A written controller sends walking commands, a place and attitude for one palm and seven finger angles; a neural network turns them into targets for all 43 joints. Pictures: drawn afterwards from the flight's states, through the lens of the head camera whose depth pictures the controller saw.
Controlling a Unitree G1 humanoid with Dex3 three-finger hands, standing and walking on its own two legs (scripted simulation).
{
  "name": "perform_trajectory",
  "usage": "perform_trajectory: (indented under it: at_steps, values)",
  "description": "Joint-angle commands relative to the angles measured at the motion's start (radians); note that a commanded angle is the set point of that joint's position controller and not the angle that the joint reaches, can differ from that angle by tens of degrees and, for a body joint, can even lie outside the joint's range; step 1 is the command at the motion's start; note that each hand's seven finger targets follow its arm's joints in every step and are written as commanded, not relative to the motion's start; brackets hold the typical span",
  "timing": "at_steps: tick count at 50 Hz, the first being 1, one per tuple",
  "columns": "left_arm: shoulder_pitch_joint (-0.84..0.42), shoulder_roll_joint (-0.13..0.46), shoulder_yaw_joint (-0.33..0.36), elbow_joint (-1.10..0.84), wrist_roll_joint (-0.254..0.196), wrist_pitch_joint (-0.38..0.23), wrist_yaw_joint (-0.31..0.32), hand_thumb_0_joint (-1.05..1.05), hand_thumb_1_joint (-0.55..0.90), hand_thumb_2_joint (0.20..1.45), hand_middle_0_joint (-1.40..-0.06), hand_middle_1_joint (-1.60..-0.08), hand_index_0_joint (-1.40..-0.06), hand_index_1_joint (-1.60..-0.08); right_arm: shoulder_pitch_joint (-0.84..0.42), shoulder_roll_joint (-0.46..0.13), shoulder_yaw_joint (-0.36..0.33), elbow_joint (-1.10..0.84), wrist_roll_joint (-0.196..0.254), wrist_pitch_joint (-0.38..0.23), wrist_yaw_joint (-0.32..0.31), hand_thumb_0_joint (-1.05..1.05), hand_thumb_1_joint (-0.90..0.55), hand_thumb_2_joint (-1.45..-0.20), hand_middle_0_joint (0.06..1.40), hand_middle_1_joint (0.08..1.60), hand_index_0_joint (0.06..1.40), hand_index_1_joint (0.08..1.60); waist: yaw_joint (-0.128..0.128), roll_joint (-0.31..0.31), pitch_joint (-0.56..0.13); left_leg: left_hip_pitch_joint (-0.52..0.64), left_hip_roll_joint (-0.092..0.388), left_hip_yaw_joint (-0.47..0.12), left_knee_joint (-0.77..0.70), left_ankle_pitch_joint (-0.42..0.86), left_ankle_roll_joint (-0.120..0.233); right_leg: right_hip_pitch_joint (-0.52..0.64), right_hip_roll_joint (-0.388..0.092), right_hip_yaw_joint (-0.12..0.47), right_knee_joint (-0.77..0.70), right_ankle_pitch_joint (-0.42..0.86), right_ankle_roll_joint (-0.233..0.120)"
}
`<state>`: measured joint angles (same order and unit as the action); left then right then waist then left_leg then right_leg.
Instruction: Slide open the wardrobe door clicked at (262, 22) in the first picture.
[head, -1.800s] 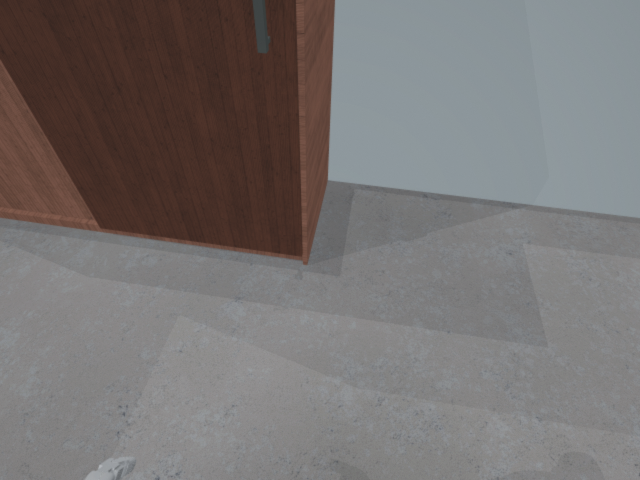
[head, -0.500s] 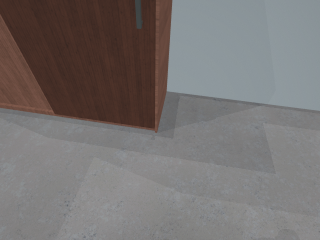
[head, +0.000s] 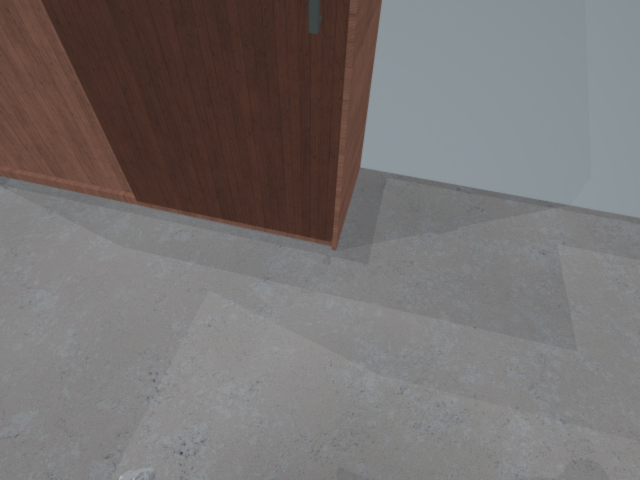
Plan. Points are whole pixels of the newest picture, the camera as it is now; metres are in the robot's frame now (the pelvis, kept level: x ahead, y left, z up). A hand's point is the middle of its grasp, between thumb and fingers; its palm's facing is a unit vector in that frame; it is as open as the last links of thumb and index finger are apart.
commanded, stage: walk to a spot facing it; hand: right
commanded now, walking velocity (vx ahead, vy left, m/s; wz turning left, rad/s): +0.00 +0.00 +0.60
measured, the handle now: out of the picture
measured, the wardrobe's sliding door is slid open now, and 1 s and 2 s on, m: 0.00 0.00 0.00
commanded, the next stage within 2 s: turn to face it in 2.00 s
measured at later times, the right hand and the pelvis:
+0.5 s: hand out of the picture +0.06 -0.19 -0.16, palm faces -0.17 +0.96 -0.24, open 7.3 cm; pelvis -0.03 -0.01 +0.00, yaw +15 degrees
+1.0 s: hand (418, 462) +0.18 -0.13 -0.15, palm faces -0.60 +0.78 -0.17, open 7.3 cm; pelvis -0.02 -0.03 +0.01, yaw +36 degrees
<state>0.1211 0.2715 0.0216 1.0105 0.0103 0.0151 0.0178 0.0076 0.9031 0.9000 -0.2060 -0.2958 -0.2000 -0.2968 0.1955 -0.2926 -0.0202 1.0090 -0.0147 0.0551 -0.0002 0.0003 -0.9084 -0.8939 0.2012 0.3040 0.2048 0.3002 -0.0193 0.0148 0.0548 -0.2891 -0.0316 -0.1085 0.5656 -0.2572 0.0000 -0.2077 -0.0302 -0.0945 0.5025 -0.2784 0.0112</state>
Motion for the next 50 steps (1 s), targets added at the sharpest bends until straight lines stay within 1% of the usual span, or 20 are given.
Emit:
perform_trajectory:
  at_steps: [1,3,4,5,6,7,9,11,23,25,27,28,29,30,31,33,35,41,46,50]
  values:
    - [-0.002,0.192,0.064,-0.093,0.004,-0.014,0.012,0.0,0.9,0.9,-0.2,-0.3,-0.2,-0.3,0.048,-0.09,-0.042,-0.114,-0.007,-0.012,0.006,0.0,-0.9,-0.9,0.2,0.3,0.2,0.3,-0.001,-0.177,-0.087,-0.083,0.023,0.068,0.234,-0.073,-0.006,0.025,-0.297,0.167,-0.11,0.22,-0.131]
    - [-0.026,0.181,0.069,-0.115,0.008,-0.015,0.012,0.0,0.9,0.9,-0.2,-0.3,-0.2,-0.3,0.079,-0.073,-0.052,-0.124,-0.007,-0.012,0.011,0.0,-0.9,-0.9,0.2,0.3,0.2,0.3,-0.02,-0.18,-0.067,-0.031,0.056,0.097,0.23,-0.168,-0.008,-0.031,-0.324,0.124,-0.048,0.311,-0.145]
    - [-0.037,0.174,0.069,-0.122,0.01,-0.012,0.011,0.0,0.9,0.9,-0.2,-0.3,-0.2,-0.3,0.123,-0.075,-0.059,-0.119,-0.009,-0.019,0.013,0.0,-0.9,-0.9,0.2,0.3,0.2,0.3,-0.045,-0.139,-0.064,0.052,0.065,0.091,0.116,-0.075,-0.001,-0.087,-0.283,0.068,0.066,0.304,-0.105]
    - [-0.032,0.141,0.067,-0.135,0.004,-0.001,0.008,0.0,0.9,0.9,-0.2,-0.3,-0.2,-0.3,0.171,-0.133,-0.073,-0.114,-0.019,-0.033,0.008,0.0,-0.9,-0.9,0.2,0.3,0.2,0.3,-0.065,0.1,-0.075,0.102,0.152,-0.086,-0.089,0.192,0.037,-0.175,-0.153,-0.034,0.325,0.125,-0.015]
    - [-0.022,0.064,0.053,-0.172,-0.001,0.002,0.004,0.0,0.9,0.9,-0.2,-0.3,-0.2,-0.3,0.184,-0.216,-0.087,-0.123,-0.021,-0.044,-0.007,0.0,-0.9,-0.9,0.2,0.3,0.2,0.3,-0.049,0.349,-0.063,0.119,0.374,-0.462,-0.244,0.414,0.138,-0.373,0.011,-0.028,0.563,-0.303,0.047]
    - [-0.052,0.094,0.055,-0.17,-0.001,0.015,0.011,0.0,0.9,0.9,-0.2,-0.3,-0.2,-0.3,0.195,-0.196,-0.088,-0.128,-0.007,-0.041,-0.019,0.0,-0.9,-0.9,0.2,0.3,0.2,0.3,-0.073,0.276,-0.067,0.042,0.361,-0.516,-0.321,0.274,0.153,-0.333,-0.003,0.13,0.648,-0.3,0.032]
    - [-0.017,0.089,0.062,-0.149,0.002,0.009,0.004,0.0,0.9,0.9,-0.2,-0.3,-0.2,-0.3,0.07,-0.145,-0.079,-0.159,-0.005,-0.038,-0.018,0.0,-0.9,-0.9,0.2,0.3,0.2,0.3,-0.002,0.121,-0.044,0.047,0.28,-0.387,-0.276,0.14,0.182,-0.36,-0.034,0.153,0.686,-0.146,0.034]
    - [0.016,0.071,0.062,-0.13,0.006,0.009,0.001,0.0,0.9,0.9,-0.2,-0.3,-0.2,-0.3,0.045,-0.119,-0.076,-0.174,-0.005,-0.042,-0.019,0.0,-0.9,-0.9,0.2,0.3,0.2,0.3,0.012,0.111,-0.092,0.051,0.231,-0.297,-0.258,0.154,0.161,-0.308,-0.036,0.127,0.64,-0.088,0.047]
    - [-0.009,0.051,0.056,-0.167,-0.006,-0.001,0.016,0.0,0.9,0.9,-0.2,-0.3,-0.2,-0.3,0.105,-0.132,-0.098,-0.161,-0.014,-0.028,-0.013,0.0,-0.9,-0.9,0.2,0.3,0.2,0.3,-0.03,0.142,-0.146,0.134,0.177,-0.404,-0.249,0.207,0.169,-0.214,0.023,0.121,0.294,-0.158,0.039]
    - [0.022,0.051,0.057,-0.169,-0.013,-0.005,0.018,0.0,0.9,0.9,-0.2,-0.3,-0.2,-0.3,0.074,-0.139,-0.1,-0.171,-0.017,-0.022,-0.012,0.0,-0.9,-0.9,0.2,0.3,0.2,0.3,-0.016,0.159,-0.136,0.073,0.166,-0.431,-0.257,0.191,0.155,-0.134,0.04,0.124,0.173,-0.164,0.023]
    - [0.137,0.057,0.056,-0.143,-0.016,-0.016,0.024,0.0,0.9,0.9,-0.2,-0.3,-0.2,-0.3,0.014,-0.145,-0.099,-0.186,-0.013,-0.015,-0.011,0.0,-0.9,-0.9,0.2,0.3,0.2,0.3,0.04,0.144,-0.164,-0.021,0.126,-0.407,-0.223,0.152,0.101,0.048,0.056,0.107,-0.037,-0.053,0.004]
    - [0.199,0.082,0.061,-0.131,-0.015,-0.025,0.031,0.0,0.9,0.9,-0.2,-0.3,-0.2,-0.3,-0.012,-0.12,-0.096,-0.203,-0.008,-0.012,-0.008,0.0,-0.9,-0.9,0.2,0.3,0.2,0.3,0.072,0.101,-0.166,-0.162,0.062,-0.346,-0.163,0.015,0.051,0.201,0.001,0.146,-0.14,-0.025,-0.019]
    - [0.192,0.163,0.076,-0.141,0.0,-0.031,0.033,0.0,0.9,0.9,-0.2,-0.3,-0.2,-0.3,-0.005,-0.055,-0.086,-0.222,0.001,-0.007,0.004,0.0,-0.9,-0.9,0.2,0.3,0.2,0.3,0.07,-0.16,-0.127,-0.379,-0.07,-0.188,0.034,-0.164,-0.002,0.289,-0.218,0.388,-0.292,-0.174,-0.084]
    - [0.111,0.223,0.082,-0.19,-0.001,-0.022,0.03,0.0,0.9,0.9,-0.2,-0.3,-0.2,-0.3,0.004,-0.05,-0.092,-0.239,-0.004,-0.009,0.01,0.0,-0.9,-0.9,0.2,0.3,0.2,0.3,0.04,-0.297,-0.073,-0.388,-0.08,-0.007,0.341,-0.255,-0.048,0.111,-0.439,0.525,-0.342,-0.164,-0.151]
    - [0.039,0.169,0.069,-0.199,0.005,-0.025,0.03,0.0,0.9,0.9,-0.2,-0.3,-0.2,-0.3,-0.02,-0.1,-0.108,-0.214,-0.023,-0.005,0.012,0.0,-0.9,-0.9,0.2,0.3,0.2,0.3,0.027,-0.227,-0.015,-0.348,-0.019,-0.029,0.494,-0.219,-0.063,-0.033,-0.415,0.506,-0.327,-0.073,-0.163]
    - [-0.018,0.119,0.045,-0.212,0.016,-0.032,0.027,0.0,0.9,0.9,-0.2,-0.3,-0.2,-0.3,0.052,-0.076,-0.111,-0.179,-0.025,0.0,0.035,0.0,-0.9,-0.9,0.2,0.3,0.2,0.3,-0.033,-0.133,0.004,-0.307,0.0,0.031,0.658,-0.112,-0.069,-0.072,-0.277,0.282,-0.293,-0.086,-0.134]
    - [0.045,0.104,0.043,-0.193,0.012,-0.044,0.025,0.0,0.9,0.9,-0.2,-0.3,-0.2,-0.3,0.036,-0.056,-0.096,-0.179,-0.025,-0.001,0.051,0.0,-0.9,-0.9,0.2,0.3,0.2,0.3,-0.006,-0.145,-0.014,-0.364,0.019,0.076,0.64,-0.071,-0.069,0.028,-0.231,0.207,-0.284,-0.12,-0.118]
    - [0.275,0.112,0.055,-0.107,0.013,-0.071,0.022,0.0,0.9,0.9,-0.2,-0.3,-0.2,-0.3,-0.119,-0.02,-0.078,-0.216,-0.023,-0.014,0.069,0.0,-0.9,-0.9,0.2,0.3,0.2,0.3,0.08,-0.135,0.037,-0.442,0.096,0.115,0.465,-0.053,-0.072,0.195,-0.31,0.207,-0.326,-0.089,-0.151]
    - [0.317,0.113,0.06,-0.065,0.019,-0.076,0.014,0.0,0.9,0.9,-0.2,-0.3,-0.2,-0.3,-0.184,0.009,-0.069,-0.223,-0.019,-0.018,0.075,0.0,-0.9,-0.9,0.2,0.3,0.2,0.3,0.088,-0.163,0.045,-0.384,0.133,0.153,0.318,-0.055,-0.06,0.186,-0.34,0.105,-0.33,-0.07,-0.145]
    - [0.327,0.12,0.067,-0.036,0.028,-0.074,0.003,0.0,0.9,0.9,-0.2,-0.3,-0.2,-0.3,-0.209,0.033,-0.059,-0.221,-0.018,-0.035,0.072,0.0,-0.9,-0.9,0.2,0.3,0.2,0.3,0.092,-0.188,0.015,-0.222,0.096,0.227,0.137,-0.106,-0.033,0.156,-0.341,0.004,-0.263,0.044,-0.12]
